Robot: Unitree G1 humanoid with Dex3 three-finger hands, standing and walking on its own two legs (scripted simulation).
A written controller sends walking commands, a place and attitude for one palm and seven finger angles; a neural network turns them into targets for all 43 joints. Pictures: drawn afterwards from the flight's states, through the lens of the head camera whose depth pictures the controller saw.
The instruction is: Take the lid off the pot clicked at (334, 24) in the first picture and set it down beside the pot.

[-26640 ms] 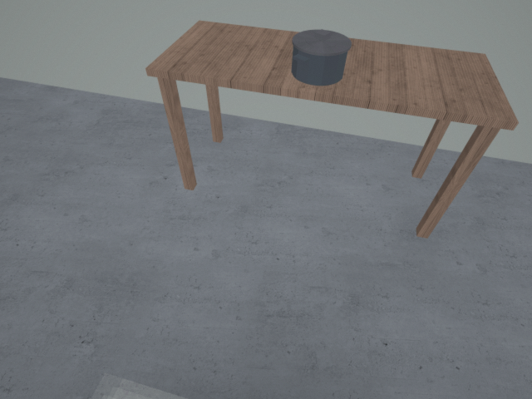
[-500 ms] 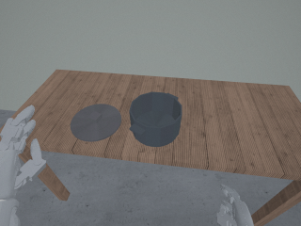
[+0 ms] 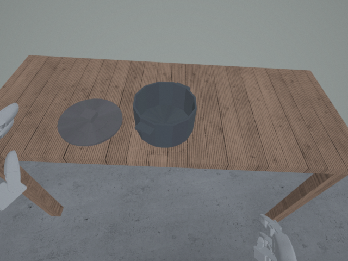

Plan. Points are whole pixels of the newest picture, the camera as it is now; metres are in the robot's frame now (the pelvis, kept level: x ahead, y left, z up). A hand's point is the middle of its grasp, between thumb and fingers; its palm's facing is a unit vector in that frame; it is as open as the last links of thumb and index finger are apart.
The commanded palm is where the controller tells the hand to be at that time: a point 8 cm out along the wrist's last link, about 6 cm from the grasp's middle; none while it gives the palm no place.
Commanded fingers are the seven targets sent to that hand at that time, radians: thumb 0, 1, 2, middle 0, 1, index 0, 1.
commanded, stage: step back with the hand held close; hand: left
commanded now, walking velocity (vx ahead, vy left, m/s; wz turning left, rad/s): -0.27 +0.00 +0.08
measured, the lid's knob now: (89, 115) +0.53 +0.32 -0.05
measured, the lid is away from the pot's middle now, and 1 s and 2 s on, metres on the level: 0.25 0.25 0.25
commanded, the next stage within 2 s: stop stepping back and stand still in 0.76 s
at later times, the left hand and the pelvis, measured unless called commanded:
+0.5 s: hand out of the picture +0.13 +0.24 +0.19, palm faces +0.39 -0.78 -0.49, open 7.4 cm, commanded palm +0.07 +0.27 +0.19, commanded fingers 0.00 0.90 0.90 -0.20 -0.30 -0.20 -0.30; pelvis -0.06 -0.01 +0.00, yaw +0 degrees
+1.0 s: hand out of the picture +0.00 +0.22 +0.15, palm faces +0.39 -0.85 -0.36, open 7.4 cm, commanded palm -0.08 +0.26 +0.19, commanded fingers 0.00 0.90 0.90 -0.20 -0.30 -0.20 -0.30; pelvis -0.19 -0.03 -0.01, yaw +3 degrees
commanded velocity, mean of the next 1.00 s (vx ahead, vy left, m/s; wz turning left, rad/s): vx -0.28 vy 0.00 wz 0.05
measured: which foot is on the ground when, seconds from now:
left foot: down 0.00-0.74, up 0.76-0.96, down 0.98-1.00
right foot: down 0.00-0.30, up 0.32-0.52, down 0.54-1.00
